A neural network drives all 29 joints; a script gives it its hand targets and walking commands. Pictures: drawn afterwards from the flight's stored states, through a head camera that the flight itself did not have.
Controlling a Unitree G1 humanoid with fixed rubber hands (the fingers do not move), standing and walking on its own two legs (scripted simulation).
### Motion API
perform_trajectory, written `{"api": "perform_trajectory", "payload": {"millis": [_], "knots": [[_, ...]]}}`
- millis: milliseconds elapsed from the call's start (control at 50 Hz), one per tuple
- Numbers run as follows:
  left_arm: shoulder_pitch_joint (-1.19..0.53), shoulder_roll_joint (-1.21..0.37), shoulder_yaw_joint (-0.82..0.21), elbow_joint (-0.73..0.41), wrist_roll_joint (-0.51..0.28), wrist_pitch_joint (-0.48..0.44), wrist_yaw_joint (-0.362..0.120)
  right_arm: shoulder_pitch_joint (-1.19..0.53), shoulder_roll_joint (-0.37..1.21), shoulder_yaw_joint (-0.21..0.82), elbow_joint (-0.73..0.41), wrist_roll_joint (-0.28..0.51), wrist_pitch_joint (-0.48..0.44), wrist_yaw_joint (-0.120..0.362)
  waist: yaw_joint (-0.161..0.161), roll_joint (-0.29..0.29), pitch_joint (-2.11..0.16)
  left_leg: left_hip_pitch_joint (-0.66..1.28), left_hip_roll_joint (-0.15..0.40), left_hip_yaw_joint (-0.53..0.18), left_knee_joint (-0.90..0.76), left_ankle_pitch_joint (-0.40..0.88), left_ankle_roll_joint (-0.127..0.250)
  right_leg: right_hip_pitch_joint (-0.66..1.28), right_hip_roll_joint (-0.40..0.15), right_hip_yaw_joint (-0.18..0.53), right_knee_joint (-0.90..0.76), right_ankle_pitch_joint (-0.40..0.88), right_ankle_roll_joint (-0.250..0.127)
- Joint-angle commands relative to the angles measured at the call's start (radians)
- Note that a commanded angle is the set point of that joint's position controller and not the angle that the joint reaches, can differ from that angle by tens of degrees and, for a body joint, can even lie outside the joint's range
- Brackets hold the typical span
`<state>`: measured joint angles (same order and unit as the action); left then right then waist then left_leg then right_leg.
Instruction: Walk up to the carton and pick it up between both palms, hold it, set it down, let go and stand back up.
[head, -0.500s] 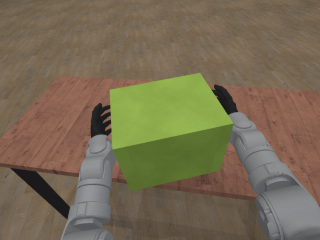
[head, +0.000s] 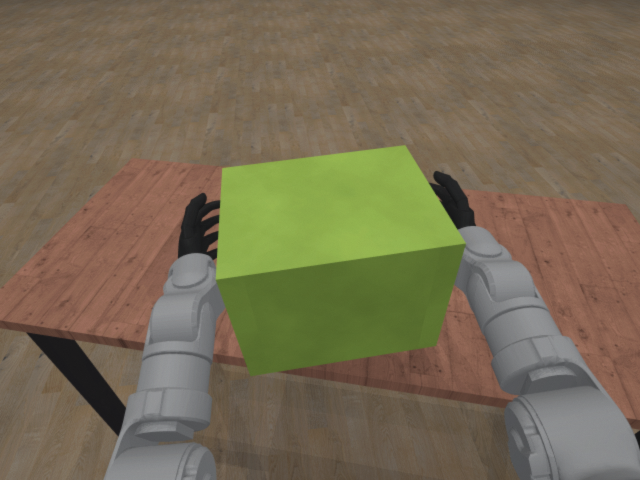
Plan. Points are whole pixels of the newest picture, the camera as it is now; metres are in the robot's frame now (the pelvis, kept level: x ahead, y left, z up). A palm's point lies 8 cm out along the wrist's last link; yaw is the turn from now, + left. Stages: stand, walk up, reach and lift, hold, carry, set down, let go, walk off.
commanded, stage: reach and lift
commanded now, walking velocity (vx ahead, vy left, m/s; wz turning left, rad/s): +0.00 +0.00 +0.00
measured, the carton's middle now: (329, 257) +0.39 +0.04 +0.13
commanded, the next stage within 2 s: hold in 1.24 s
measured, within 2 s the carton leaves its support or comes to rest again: neither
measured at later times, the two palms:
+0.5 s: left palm (191, 236) +0.36 +0.20 +0.18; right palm (468, 230) +0.40 -0.13 +0.18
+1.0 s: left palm (190, 229) +0.37 +0.20 +0.19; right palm (471, 226) +0.39 -0.13 +0.18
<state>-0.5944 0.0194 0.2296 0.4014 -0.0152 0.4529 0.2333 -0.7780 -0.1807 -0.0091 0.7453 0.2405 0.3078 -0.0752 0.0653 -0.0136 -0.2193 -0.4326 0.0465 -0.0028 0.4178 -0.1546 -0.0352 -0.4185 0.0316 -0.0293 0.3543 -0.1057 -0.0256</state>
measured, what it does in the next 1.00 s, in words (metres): stands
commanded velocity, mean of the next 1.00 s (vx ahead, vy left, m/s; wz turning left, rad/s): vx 0.00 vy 0.00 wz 0.00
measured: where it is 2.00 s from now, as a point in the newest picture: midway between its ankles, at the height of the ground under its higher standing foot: outside the picture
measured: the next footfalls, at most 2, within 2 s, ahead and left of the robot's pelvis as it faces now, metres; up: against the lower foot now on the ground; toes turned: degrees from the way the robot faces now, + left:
none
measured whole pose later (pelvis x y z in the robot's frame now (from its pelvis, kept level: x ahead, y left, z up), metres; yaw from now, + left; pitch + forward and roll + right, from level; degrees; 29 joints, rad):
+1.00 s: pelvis +0.00 +0.00 +0.00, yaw +0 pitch +6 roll -1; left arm -0.64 0.04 0.26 0.28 0.00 0.66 0.15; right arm -0.71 -0.13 -0.07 0.47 0.24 0.56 -0.18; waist 0.04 0.01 -0.20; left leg -0.35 0.04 -0.01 0.42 -0.17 -0.03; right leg -0.33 0.03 -0.03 0.34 -0.11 -0.02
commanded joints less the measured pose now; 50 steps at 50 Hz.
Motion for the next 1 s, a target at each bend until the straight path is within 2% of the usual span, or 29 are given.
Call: {"api": "perform_trajectory", "payload": {"millis": [0,20,60,100,140,160,240,280,340,400,420,440,460,480,500,560,580,600,620,660,720,740,760,780,860,880,900,960,980], "knots": [[-1.154,-0.611,-0.658,-0.318,-0.186,-0.023,-0.235,-0.814,0.784,0.231,-0.395,0.009,0.021,0.058,-0.261,0.039,-0.563,0.149,-0.127,-0.049,-0.045,0.053,-0.017,0.568,-0.021,0.05,0.006,0.273,0.067],[-1.142,-0.616,-0.62,-0.347,-0.175,-0.021,-0.241,-0.857,0.801,0.268,-0.453,0.027,0.023,0.063,-0.214,0.032,-0.621,0.164,-0.123,-0.041,-0.053,0.063,-0.008,0.577,-0.016,0.052,0.019,0.291,0.065],[-1.12,-0.615,-0.644,-0.377,-0.18,0.002,-0.26,-0.776,0.803,0.256,-0.438,0.028,0.051,0.04,-0.255,0.048,-0.588,0.181,-0.128,-0.043,-0.052,0.104,-0.021,0.617,-0.015,0.054,0.014,0.334,0.068],[-1.141,-0.608,-0.643,-0.431,-0.199,-0.007,-0.264,-0.846,0.815,0.305,-0.538,0.049,0.052,0.042,-0.218,0.024,-0.707,0.198,-0.131,-0.04,-0.03,0.162,-0.029,0.641,-0.006,0.058,0.031,0.401,0.068],[-1.117,-0.58,-0.604,-0.401,-0.186,0.017,-0.276,-0.789,0.8,0.289,-0.501,0.048,0.084,0.031,-0.224,0.03,-0.602,0.177,-0.137,-0.039,-0.056,0.105,-0.013,0.645,-0.017,0.069,0.025,0.389,0.075],[-1.138,-0.603,-0.632,-0.469,-0.201,0.008,-0.271,-0.858,0.832,0.349,-0.598,0.074,0.064,0.037,-0.19,0.027,-0.689,0.184,-0.132,-0.048,-0.038,0.165,-0.019,0.671,0.001,0.062,0.046,0.445,0.066],[-1.041,-0.576,-0.585,-0.393,-0.177,0.042,-0.293,-0.855,0.832,0.357,-0.618,0.087,0.092,0.024,-0.172,0.006,-0.61,0.167,-0.135,-0.035,-0.054,0.143,-0.014,0.664,-0.008,0.078,0.041,0.45,0.077],[-1.046,-0.568,-0.593,-0.419,-0.18,0.056,-0.309,-0.831,0.775,0.337,-0.635,0.078,0.111,0.005,-0.214,0.004,-0.593,0.168,-0.137,-0.044,-0.059,0.151,-0.019,0.695,-0.01,0.077,0.038,0.496,0.073],[-1.075,-0.549,-0.566,-0.361,-0.159,0.072,-0.316,-0.844,0.775,0.324,-0.601,0.068,0.131,0.007,-0.195,0.001,-0.491,0.158,-0.133,-0.034,-0.086,0.057,-0.012,0.632,-0.011,0.072,0.015,0.356,0.075],[-1.092,-0.539,-0.549,-0.338,-0.145,0.083,-0.326,-0.83,0.776,0.291,-0.536,0.047,0.14,0.012,-0.202,0.012,-0.453,0.149,-0.129,-0.04,-0.093,0.015,-0.011,0.598,-0.014,0.068,-0.008,0.266,0.058],[-1.116,-0.565,-0.563,-0.316,-0.154,0.081,-0.33,-0.863,0.761,0.247,-0.524,0.024,0.132,0.015,-0.231,0.003,-0.45,0.156,-0.119,-0.037,-0.105,-0.026,-0.015,0.567,-0.012,0.062,-0.014,0.201,0.057],[-1.095,-0.553,-0.539,-0.324,-0.138,0.087,-0.328,-0.826,0.778,0.256,-0.496,0.026,0.134,0.022,-0.203,0.031,-0.435,0.138,-0.117,-0.042,-0.109,-0.019,-0.008,0.565,-0.015,0.063,-0.019,0.19,0.05],[-1.091,-0.54,-0.532,-0.241,-0.14,0.092,-0.336,-0.864,0.758,0.246,-0.486,0.021,0.145,0.022,-0.207,-0.009,-0.371,0.121,-0.123,-0.041,-0.131,-0.093,0.005,0.539,-0.025,0.071,-0.032,0.14,0.059],[-1.147,-0.587,-0.589,-0.365,-0.168,0.079,-0.332,-0.923,0.797,0.274,-0.597,0.034,0.116,0.026,-0.195,0.019,-0.517,0.159,-0.123,-0.034,-0.11,-0.027,-0.001,0.563,-0.017,0.067,-0.013,0.173,0.054],[-1.16,-0.551,-0.556,-0.346,-0.144,0.082,-0.318,-0.849,0.775,0.237,-0.471,0.015,0.14,0.029,-0.215,0.06,-0.436,0.162,-0.124,-0.037,-0.115,-0.038,-0.007,0.527,-0.025,0.068,-0.019,0.176,0.049],[-1.205,-0.582,-0.623,-0.436,-0.183,0.07,-0.313,-0.872,0.794,0.267,-0.546,0.037,0.129,0.028,-0.224,0.049,-0.524,0.195,-0.127,-0.043,-0.092,0.036,-0.014,0.562,-0.008,0.058,-0.005,0.241,0.05],[-1.141,-0.57,-0.587,-0.328,-0.161,0.092,-0.315,-0.896,0.769,0.267,-0.562,0.043,0.136,0.025,-0.22,0.04,-0.477,0.179,-0.13,-0.034,-0.102,0.007,-0.013,0.556,-0.012,0.059,-0.006,0.23,0.054],[-1.181,-0.61,-0.632,-0.435,-0.191,0.084,-0.311,-0.893,0.803,0.285,-0.611,0.052,0.128,0.023,-0.223,0.053,-0.586,0.228,-0.124,-0.036,-0.079,0.085,-0.021,0.575,0.002,0.058,0.006,0.286,0.052],[-1.112,-0.577,-0.606,-0.335,-0.174,0.101,-0.311,-0.886,0.765,0.266,-0.572,0.051,0.144,0.015,-0.23,0.047,-0.478,0.174,-0.128,-0.039,-0.088,0.039,-0.015,0.571,-0.01,0.061,0.005,0.278,0.05],[-1.17,-0.613,-0.679,-0.49,-0.221,0.096,-0.299,-0.9,0.795,0.312,-0.684,0.087,0.135,0.012,-0.23,0.085,-0.615,0.205,-0.124,-0.047,-0.058,0.133,-0.033,0.616,0.001,0.065,0.03,0.366,0.049],[-1.14,-0.571,-0.648,-0.442,-0.211,0.115,-0.304,-0.888,0.798,0.306,-0.669,0.081,0.161,-0.001,-0.238,0.031,-0.537,0.168,-0.13,-0.044,-0.071,0.079,-0.02,0.612,-0.003,0.071,0.017,0.352,0.059],[-1.155,-0.595,-0.668,-0.476,-0.209,0.122,-0.304,-0.88,0.79,0.314,-0.682,0.089,0.155,-0.001,-0.23,0.083,-0.586,0.194,-0.131,-0.044,-0.059,0.125,-0.031,0.609,0.001,0.068,0.029,0.377,0.052],[-1.119,-0.586,-0.663,-0.421,-0.197,0.132,-0.309,-0.859,0.751,0.279,-0.633,0.074,0.164,-0.005,-0.265,0.075,-0.535,0.207,-0.129,-0.045,-0.057,0.114,-0.045,0.582,0.01,0.057,0.011,0.348,0.051],[-1.084,-0.567,-0.617,-0.328,-0.175,0.147,-0.31,-0.862,0.711,0.25,-0.589,0.063,0.176,-0.002,-0.258,0.066,-0.458,0.183,-0.125,-0.047,-0.083,0.035,-0.034,0.564,0.005,0.059,-0.009,0.266,0.045],[-1.099,-0.561,-0.619,-0.377,-0.176,0.152,-0.328,-0.85,0.731,0.259,-0.571,0.045,0.188,0.003,-0.243,0.02,-0.501,0.171,-0.116,-0.042,-0.108,-0.005,-0.019,0.584,-0.001,0.059,-0.008,0.224,0.048],[-1.102,-0.544,-0.589,-0.317,-0.164,0.164,-0.335,-0.831,0.706,0.222,-0.508,0.032,0.205,0.001,-0.271,0.03,-0.411,0.161,-0.12,-0.04,-0.119,-0.057,-0.019,0.559,-0.006,0.06,-0.017,0.181,0.043],[-1.119,-0.572,-0.634,-0.439,-0.188,0.157,-0.33,-0.855,0.74,0.256,-0.594,0.066,0.194,0.004,-0.251,0.057,-0.532,0.196,-0.116,-0.04,-0.097,0.022,-0.023,0.601,0.0,0.061,0.005,0.259,0.043],[-1.084,-0.526,-0.586,-0.416,-0.182,0.173,-0.328,-0.853,0.751,0.298,-0.643,0.096,0.223,-0.012,-0.234,0.019,-0.506,0.151,-0.134,-0.037,-0.093,0.037,-0.007,0.632,-0.007,0.069,0.01,0.33,0.055],[-1.139,-0.588,-0.679,-0.518,-0.23,0.158,-0.322,-0.936,0.773,0.326,-0.751,0.119,0.195,-0.013,-0.247,0.045,-0.63,0.191,-0.13,-0.04,-0.069,0.103,-0.027,0.644,0.006,0.067,0.034,0.395,0.053]]}}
